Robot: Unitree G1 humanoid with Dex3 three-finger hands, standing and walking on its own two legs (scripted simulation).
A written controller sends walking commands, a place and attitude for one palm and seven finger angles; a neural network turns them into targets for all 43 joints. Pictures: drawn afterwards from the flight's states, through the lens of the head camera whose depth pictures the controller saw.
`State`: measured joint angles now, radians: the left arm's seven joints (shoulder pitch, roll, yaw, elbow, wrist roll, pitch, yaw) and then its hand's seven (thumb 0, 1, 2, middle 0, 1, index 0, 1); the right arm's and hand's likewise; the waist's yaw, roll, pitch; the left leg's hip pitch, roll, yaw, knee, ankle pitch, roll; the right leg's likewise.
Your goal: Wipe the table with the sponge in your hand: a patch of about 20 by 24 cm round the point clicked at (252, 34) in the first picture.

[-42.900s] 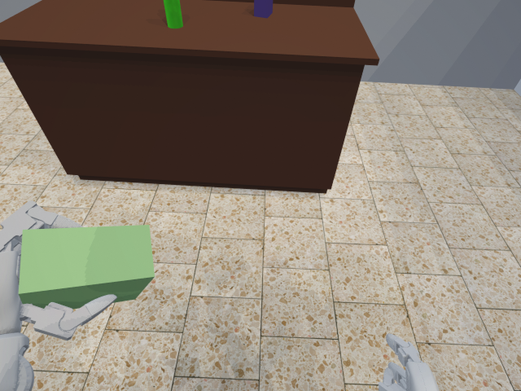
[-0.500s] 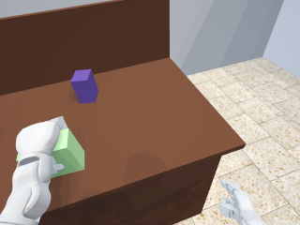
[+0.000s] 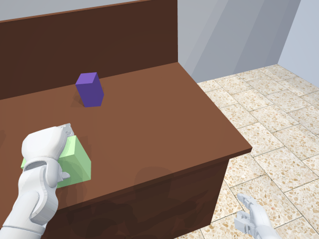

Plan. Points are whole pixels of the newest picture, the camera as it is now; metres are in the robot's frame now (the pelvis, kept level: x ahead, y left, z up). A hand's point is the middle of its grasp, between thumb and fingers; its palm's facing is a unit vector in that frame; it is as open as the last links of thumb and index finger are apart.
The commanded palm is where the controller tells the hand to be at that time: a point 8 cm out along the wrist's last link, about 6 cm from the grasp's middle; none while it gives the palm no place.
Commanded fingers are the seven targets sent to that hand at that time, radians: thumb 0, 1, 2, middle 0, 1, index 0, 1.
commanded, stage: lift the sponge slowly off the table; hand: left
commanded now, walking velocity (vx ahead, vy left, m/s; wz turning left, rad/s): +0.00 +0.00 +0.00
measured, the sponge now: (64, 168) +0.26 +0.30 +0.06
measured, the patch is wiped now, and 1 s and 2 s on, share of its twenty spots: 0.95 0.95 0.95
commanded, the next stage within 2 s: bring the sponge back beside the body in 1.80 s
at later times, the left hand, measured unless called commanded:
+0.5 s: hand (50, 160) +0.24 +0.30 +0.12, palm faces +0.04 -0.07 -1.00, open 10.2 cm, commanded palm +0.21 +0.29 +0.19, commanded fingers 0.00 0.10 1.30 -1.20 -1.60 -1.20 -1.60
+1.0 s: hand (49, 145) +0.25 +0.29 +0.16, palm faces +0.09 -0.05 -0.99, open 10.2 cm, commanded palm +0.22 +0.28 +0.23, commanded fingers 0.00 0.10 1.30 -1.20 -1.60 -1.20 -1.60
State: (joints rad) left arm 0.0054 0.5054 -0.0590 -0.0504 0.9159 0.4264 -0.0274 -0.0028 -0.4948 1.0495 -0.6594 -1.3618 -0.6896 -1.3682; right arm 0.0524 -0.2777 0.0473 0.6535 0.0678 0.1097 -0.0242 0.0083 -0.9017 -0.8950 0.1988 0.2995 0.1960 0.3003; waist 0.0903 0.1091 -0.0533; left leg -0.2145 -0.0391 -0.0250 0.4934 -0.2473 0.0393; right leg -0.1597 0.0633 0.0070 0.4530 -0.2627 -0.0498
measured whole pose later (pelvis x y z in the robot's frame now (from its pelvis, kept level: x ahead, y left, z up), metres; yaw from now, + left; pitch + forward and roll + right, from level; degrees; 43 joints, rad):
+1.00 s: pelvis -0.03 -0.01 +0.00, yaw +1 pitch -5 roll +0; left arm -0.18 0.56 -0.07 0.03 0.87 0.40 -0.11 -0.01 -0.52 1.05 -0.70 -1.31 -0.73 -1.32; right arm 0.03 -0.27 0.06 0.69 0.07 0.06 -0.06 0.01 -0.90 -0.89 0.20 0.30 0.20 0.30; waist 0.11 0.12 -0.02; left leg -0.17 -0.04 -0.04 0.43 -0.18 0.02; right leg -0.12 0.07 0.00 0.40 -0.20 -0.06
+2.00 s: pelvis -0.02 -0.01 +0.00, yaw +0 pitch -3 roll +0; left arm -0.26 0.63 -0.03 -0.04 0.83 0.51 -0.22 -0.01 -0.52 1.05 -0.70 -1.31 -0.73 -1.32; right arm 0.01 -0.28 0.08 0.65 0.08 0.09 -0.06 0.01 -0.90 -0.89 0.20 0.30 0.20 0.30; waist 0.12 0.13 -0.04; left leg -0.20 -0.04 -0.03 0.44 -0.19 0.02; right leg -0.16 0.06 0.00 0.43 -0.22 -0.06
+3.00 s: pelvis -0.04 -0.01 +0.00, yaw +0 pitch -6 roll +0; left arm 0.16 0.62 0.02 -0.44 0.77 0.43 -0.14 -0.01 -0.52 1.05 -0.71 -1.31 -0.73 -1.32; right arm 0.00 -0.27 0.07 0.63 0.05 0.05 -0.07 0.01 -0.90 -0.90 0.20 0.30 0.20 0.30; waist 0.16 0.14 -0.03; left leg -0.18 -0.03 -0.02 0.48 -0.19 0.02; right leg -0.13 0.07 0.01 0.46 -0.21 -0.06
